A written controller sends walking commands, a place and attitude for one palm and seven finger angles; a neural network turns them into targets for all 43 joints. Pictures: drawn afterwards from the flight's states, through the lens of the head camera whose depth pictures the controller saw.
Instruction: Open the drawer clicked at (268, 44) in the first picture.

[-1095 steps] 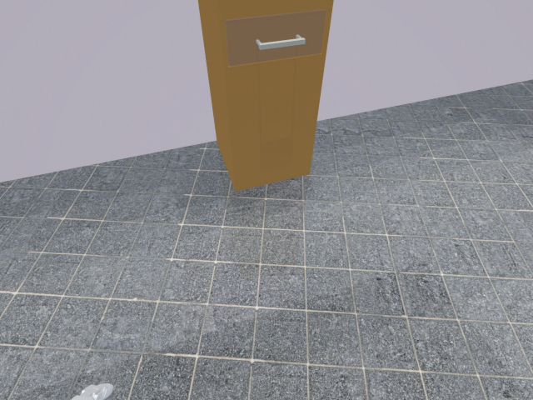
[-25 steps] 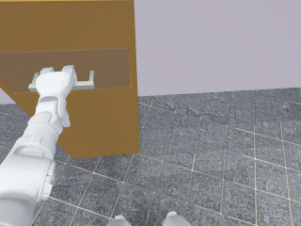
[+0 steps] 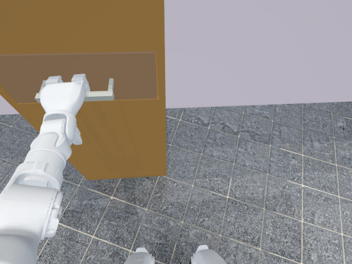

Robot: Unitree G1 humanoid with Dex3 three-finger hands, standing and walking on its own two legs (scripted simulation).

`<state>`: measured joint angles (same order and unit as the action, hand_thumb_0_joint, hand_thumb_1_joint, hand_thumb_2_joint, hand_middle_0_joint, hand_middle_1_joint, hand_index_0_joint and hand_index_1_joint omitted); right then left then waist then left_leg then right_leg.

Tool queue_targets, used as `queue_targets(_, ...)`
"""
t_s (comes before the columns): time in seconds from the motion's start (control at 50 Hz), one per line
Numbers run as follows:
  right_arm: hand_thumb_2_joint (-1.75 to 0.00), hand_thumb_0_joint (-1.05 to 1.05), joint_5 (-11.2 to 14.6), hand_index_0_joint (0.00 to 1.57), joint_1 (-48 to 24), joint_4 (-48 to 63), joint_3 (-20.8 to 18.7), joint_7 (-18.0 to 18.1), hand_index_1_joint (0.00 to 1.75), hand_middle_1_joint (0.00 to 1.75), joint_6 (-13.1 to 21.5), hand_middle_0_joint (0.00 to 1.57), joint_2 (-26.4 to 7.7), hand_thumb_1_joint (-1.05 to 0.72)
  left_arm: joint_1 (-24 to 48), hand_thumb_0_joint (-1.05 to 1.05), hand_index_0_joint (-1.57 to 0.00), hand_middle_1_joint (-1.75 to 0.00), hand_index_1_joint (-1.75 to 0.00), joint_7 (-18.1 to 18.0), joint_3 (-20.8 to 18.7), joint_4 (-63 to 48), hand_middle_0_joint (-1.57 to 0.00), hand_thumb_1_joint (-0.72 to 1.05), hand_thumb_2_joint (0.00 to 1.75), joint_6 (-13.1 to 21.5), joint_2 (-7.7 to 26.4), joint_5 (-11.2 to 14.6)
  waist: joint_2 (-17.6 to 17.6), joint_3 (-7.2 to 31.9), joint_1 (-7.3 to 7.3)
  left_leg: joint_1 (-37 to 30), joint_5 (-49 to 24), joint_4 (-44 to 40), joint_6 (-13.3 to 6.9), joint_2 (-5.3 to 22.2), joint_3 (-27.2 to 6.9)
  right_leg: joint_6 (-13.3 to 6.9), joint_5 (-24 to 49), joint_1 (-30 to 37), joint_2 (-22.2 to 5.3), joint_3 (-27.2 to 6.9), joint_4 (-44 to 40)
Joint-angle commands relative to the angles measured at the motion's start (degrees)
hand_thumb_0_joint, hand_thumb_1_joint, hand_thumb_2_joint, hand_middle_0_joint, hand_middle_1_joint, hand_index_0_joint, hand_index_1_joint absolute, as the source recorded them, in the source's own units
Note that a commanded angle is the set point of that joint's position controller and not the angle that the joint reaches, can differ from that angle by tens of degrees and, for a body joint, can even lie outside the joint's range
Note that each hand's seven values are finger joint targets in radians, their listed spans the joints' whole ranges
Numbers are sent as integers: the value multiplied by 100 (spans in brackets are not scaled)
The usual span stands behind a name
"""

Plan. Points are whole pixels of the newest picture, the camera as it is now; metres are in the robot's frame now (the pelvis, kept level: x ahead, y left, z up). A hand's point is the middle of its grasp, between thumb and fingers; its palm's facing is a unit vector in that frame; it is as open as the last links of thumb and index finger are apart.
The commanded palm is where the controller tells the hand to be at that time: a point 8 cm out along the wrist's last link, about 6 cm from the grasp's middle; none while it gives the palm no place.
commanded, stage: close the thumb around the handle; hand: left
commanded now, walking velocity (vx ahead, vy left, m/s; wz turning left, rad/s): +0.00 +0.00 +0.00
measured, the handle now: (77, 90) +0.52 +0.23 +0.05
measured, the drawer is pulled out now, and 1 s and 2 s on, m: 0.00 0.03 0.14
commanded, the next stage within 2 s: pull the drawer open in 0.56 s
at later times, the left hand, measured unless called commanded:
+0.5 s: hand (72, 111) +0.48 +0.24 +0.02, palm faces -0.03 -0.02 -1.00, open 5.5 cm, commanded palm +0.45 +0.24 +0.07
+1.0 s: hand (71, 123) +0.44 +0.24 +0.02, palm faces +0.01 -0.04 -1.00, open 5.2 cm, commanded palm +0.40 +0.23 +0.07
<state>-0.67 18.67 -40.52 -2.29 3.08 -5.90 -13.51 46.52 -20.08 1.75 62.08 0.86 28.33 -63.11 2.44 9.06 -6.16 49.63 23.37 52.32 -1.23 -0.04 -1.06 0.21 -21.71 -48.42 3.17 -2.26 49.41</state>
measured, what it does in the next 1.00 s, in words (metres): stands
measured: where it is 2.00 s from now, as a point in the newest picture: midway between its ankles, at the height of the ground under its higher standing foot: outside the picture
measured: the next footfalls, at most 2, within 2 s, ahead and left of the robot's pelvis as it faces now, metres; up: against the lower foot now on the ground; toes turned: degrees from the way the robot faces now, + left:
none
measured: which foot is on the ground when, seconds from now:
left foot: down 0.00-1.00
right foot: down 0.00-1.00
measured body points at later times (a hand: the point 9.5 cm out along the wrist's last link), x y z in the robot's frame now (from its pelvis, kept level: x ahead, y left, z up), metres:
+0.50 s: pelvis +0.01 +0.00 +0.00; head +0.11 +0.01 +0.44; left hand +0.47 +0.24 +0.07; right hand +0.05 -0.27 -0.13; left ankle +0.01 +0.10 -0.69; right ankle +0.01 -0.13 -0.69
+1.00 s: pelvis +0.02 +0.01 +0.01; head +0.09 +0.00 +0.45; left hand +0.44 +0.24 +0.07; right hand +0.07 -0.26 -0.12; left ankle +0.01 +0.10 -0.69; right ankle +0.01 -0.13 -0.69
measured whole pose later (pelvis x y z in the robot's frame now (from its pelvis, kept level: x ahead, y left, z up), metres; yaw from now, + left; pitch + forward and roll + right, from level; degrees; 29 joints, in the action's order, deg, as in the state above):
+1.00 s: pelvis +0.02 +0.01 +0.01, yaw -1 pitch +18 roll -2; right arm -0.5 17.9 -39.6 -4.1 1.7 -8.0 -13.6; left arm 29.1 -21.9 1.2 46.2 3.1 25.0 -62.3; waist 2.7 10.2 -3.1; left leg 42.3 24.7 49.3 -1.7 0.3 0.5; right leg 0.6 -22.5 -41.6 3.3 -3.9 46.3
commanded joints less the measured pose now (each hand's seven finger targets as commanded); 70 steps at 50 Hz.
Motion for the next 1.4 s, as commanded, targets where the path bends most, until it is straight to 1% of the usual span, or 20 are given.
queue_targets(0.0,-90,0,7,20,732,379,-353,118,30,30,27,20,-997,-90,2046,0,-33,-125,-125,74,-241,-1051,-33,-5,49,144,1304,64,113,2365,-36,-2040,-2074,-507,-122,-66,126,-234,1658,1112,62,286,-638)
queue_targets(0.06,-90,0,16,20,687,410,-337,139,30,30,24,20,-1002,-90,1854,0,-34,-127,-127,151,-314,-1043,-34,12,56,358,1394,53,-83,1901,-42,-1702,-1794,-529,-152,-72,159,-231,1570,1092,45,244,-688)
queue_targets(0.1,-90,0,0,20,661,451,-361,136,30,30,20,20,-978,-90,1719,0,-35,-128,-128,116,-486,-1267,-35,23,61,553,1540,33,67,2157,91,-1757,-1979,-480,-142,-88,189,-243,1735,1208,36,203,-609)
queue_targets(0.18,-90,0,-15,20,668,408,-397,88,30,30,28,20,-968,-90,1695,0,-37,-130,-130,-69,-501,-1281,-37,45,71,690,1435,7,127,2110,66,-1749,-2101,-390,-107,-72,130,-273,1680,967,54,261,-492)
queue_targets(0.34,-90,0,-37,20,756,331,-483,-36,30,30,-43,20,-1019,-90,1808,0,-40,-135,-135,-372,-459,-1338,-40,90,90,288,1299,-13,258,2634,41,-2244,-2803,-285,-47,-32,114,-252,2017,933,94,344,-411)
queue_targets(0.38,-90,0,-29,20,726,313,-458,-26,30,30,-97,20,-1059,-90,1883,0,-40,-135,-135,-343,-585,-1259,-40,90,90,167,1511,17,114,2584,21,-2144,-2741,-325,-62,-38,112,-250,2077,1073,91,319,-442)
queue_targets(0.42,-90,0,-8,20,713,342,-469,-20,30,30,-105,20,-1024,-90,1904,0,-40,-135,-135,-283,-355,-1299,-40,90,90,116,1244,6,172,2481,-1,-2261,-2701,-394,-54,-31,98,-247,1986,1015,90,346,-496)
queue_targets(0.5,-90,0,-2,20,630,417,-428,13,30,30,-135,20,-1017,-90,1622,0,-40,-135,-135,-133,-449,-1323,-40,90,90,164,1368,25,151,2424,92,-2247,-2661,-467,-76,-36,137,-247,2023,1203,90,302,-564)
queue_targets(0.54,-90,0,0,20,606,429,-415,31,30,30,-121,20,-996,-90,1638,0,-40,-135,-135,-77,-360,-1342,-40,90,90,238,1271,15,113,2133,65,-2100,-2410,-531,-91,-41,145,-253,1890,1171,82,301,-631)
queue_targets(0.72,-90,0,-27,20,512,540,-486,-15,30,30,-65,20,-933,-90,734,0,-40,-135,-135,-144,-438,-1938,-40,90,90,597,1001,96,243,2441,309,-2463,-3060,-478,-33,26,113,-279,2074,1220,106,326,-504)
queue_targets(0.74,-90,0,-30,20,472,554,-505,-40,30,30,-54,20,-915,-90,587,0,-40,-135,-135,-176,-340,-2031,-40,90,90,590,829,98,292,2440,313,-2557,-3134,-477,-28,41,116,-277,2052,1174,115,338,-521)
queue_targets(0.76,-90,0,-23,20,437,567,-508,-61,30,30,-58,20,-917,-90,392,0,-40,-135,-135,-223,-409,-2164,-40,90,90,570,865,103,303,2457,383,-2585,-3211,-499,-16,47,111,-287,2080,1242,119,341,-519)
queue_targets(0.9,-90,0,22,20,260,612,-516,-98,30,30,-77,20,-938,-90,-197,0,-40,-135,-135,-407,-467,-2511,-40,90,90,231,855,140,44,2319,410,-2549,-3254,-636,-43,35,139,-271,2290,1612,112,321,-626)
queue_targets(0.92,-90,0,33,20,209,602,-494,-84,30,30,-94,20,-948,-90,-158,0,-40,-135,-135,-411,-522,-2485,-40,90,90,184,966,128,20,2135,406,-2449,-3060,-674,-44,16,161,-277,2256,1635,108,306,-657)
queue_targets(0.98,-90,0,56,20,76,686,-484,-80,30,30,-77,20,-929,-90,-384,0,-40,-135,-135,-387,-404,-2770,-40,90,90,100,811,163,83,2113,427,-2546,-3091,-760,-42,12,161,-292,2232,1748,94,313,-725)
queue_targets(1.06,-90,0,79,20,-70,734,-448,-47,30,30,-57,20,-891,-90,-450,0,-40,-135,-135,-323,-187,-2745,-40,90,90,23,584,166,0,1715,369,-2513,-2687,-862,-54,-3,163,-281,1985,1638,83,331,-827)
queue_targets(1.1,-90,0,74,20,-125,786,-442,-25,30,30,-40,20,-885,-90,-585,0,-40,-135,-135,-309,-352,-2897,-40,90,90,61,779,147,53,1858,470,-2560,-2725,-885,-55,-16,174,-291,2033,1770,72,299,-798)
queue_targets(1.26,-90,0,81,20,-376,930,-420,-8,30,30,25,20,-825,-90,-1107,0,-40,-135,-135,-252,-156,-3336,-40,90,90,93,466,180,72,1759,511,-2605,-2698,-876,-46,-53,200,-293,2098,1840,56,282,-823)
queue_targets(1.36,-90,0,75,20,-518,1007,-414,-6,30,30,67,20,-814,-90,-1660,0,-40,-135,-135,-282,-298,-3680,-40,90,90,74,523,219,-15,1813,615,-2585,-2741,-887,-56,-77,227,-292,2254,2048,48,233,-822)
queue_targets(1.38,-90,0,62,20,-545,1019,-416,4,30,30,67,20,-840,-90,-1816,0,-40,-135,-135,-287,-481,-3773,-40,90,90,71,691,236,-70,1865,665,-2558,-2843,-888,-52,-80,223,-299,2361,2177,45,221,-817)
